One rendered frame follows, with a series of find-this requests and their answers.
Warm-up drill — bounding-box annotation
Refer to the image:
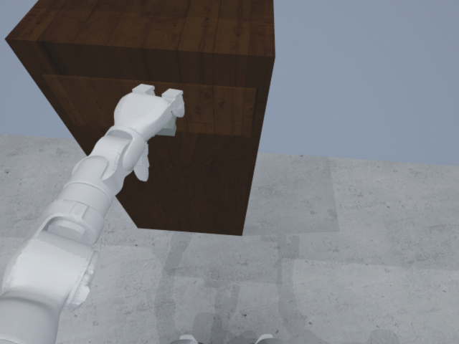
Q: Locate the drawer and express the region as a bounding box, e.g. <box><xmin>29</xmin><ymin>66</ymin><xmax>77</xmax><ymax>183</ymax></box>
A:
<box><xmin>43</xmin><ymin>74</ymin><xmax>256</xmax><ymax>136</ymax></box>

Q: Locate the robot left hand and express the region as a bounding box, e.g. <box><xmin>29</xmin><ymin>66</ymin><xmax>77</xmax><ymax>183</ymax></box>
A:
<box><xmin>114</xmin><ymin>84</ymin><xmax>184</xmax><ymax>181</ymax></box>

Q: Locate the left robot upper arm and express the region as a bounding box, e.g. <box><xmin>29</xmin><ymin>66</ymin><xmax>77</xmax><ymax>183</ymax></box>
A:
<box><xmin>0</xmin><ymin>230</ymin><xmax>100</xmax><ymax>344</ymax></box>

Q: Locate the robot left forearm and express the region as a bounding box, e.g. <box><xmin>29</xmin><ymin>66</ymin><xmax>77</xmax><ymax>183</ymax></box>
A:
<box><xmin>2</xmin><ymin>125</ymin><xmax>146</xmax><ymax>293</ymax></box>

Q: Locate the handle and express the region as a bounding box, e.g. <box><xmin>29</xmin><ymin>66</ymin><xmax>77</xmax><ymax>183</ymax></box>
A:
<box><xmin>156</xmin><ymin>112</ymin><xmax>176</xmax><ymax>136</ymax></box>

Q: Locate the cabinet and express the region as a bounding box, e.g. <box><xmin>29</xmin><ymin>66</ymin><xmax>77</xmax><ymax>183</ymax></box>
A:
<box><xmin>5</xmin><ymin>0</ymin><xmax>275</xmax><ymax>236</ymax></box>

